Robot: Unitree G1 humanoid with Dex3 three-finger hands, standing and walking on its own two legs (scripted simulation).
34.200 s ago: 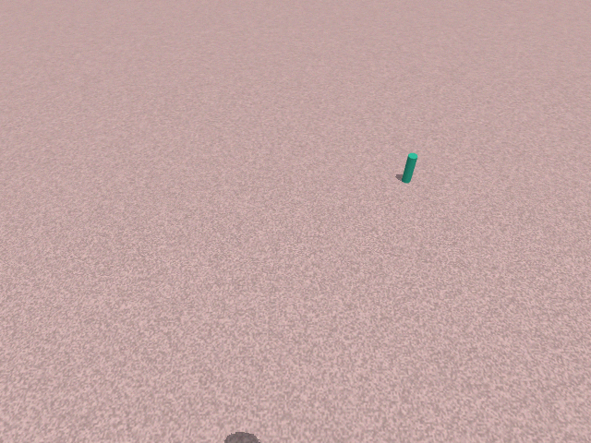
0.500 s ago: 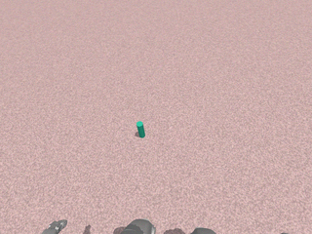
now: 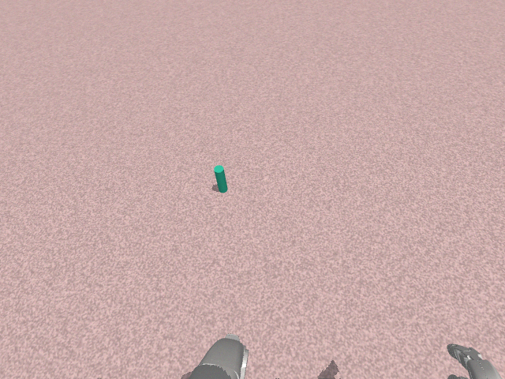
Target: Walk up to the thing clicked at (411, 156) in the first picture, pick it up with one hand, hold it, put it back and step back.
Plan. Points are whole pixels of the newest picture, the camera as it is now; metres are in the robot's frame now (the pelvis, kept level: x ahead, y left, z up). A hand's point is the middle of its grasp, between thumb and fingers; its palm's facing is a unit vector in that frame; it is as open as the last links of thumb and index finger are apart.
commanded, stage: step back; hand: left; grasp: from the side
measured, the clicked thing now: (221, 179) +0.98 +0.26 -0.67
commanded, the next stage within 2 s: stand in 1.24 s
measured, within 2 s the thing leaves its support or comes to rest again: neither
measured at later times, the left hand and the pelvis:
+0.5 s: hand out of the picture -0.07 +0.26 -0.14, palm faces +0.09 -0.92 -0.38, open 7.4 cm; pelvis -0.11 -0.01 +0.01, yaw +4 degrees
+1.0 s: hand out of the picture -0.04 +0.27 -0.13, palm faces +0.09 -0.93 -0.36, open 7.4 cm; pelvis -0.09 +0.00 +0.02, yaw +5 degrees
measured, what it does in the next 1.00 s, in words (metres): steps on the spot: left foot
